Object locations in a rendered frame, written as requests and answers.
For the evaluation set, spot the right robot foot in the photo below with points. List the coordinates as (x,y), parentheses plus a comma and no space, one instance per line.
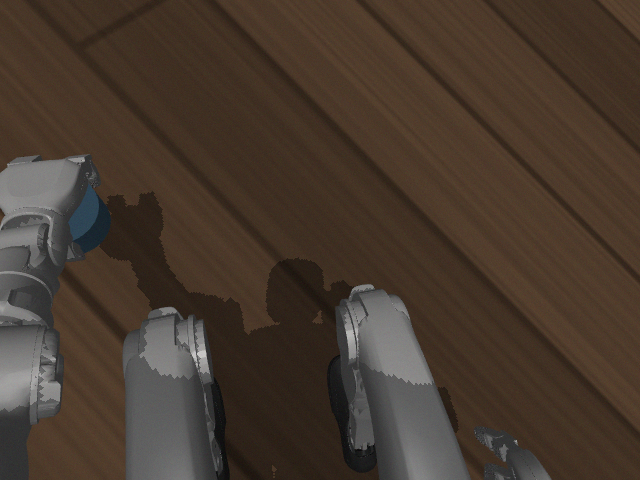
(358,460)

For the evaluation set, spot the left robot arm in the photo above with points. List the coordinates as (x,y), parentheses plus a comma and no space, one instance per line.
(33,251)

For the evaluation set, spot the left robot foot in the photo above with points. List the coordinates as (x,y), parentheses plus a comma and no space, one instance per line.
(223,472)

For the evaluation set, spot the right robot hand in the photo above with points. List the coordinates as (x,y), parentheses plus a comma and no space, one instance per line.
(522,464)

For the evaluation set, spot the left robot hand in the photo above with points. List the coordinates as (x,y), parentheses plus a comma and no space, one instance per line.
(56,185)

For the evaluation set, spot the tin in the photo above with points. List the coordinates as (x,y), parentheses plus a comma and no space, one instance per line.
(90,223)

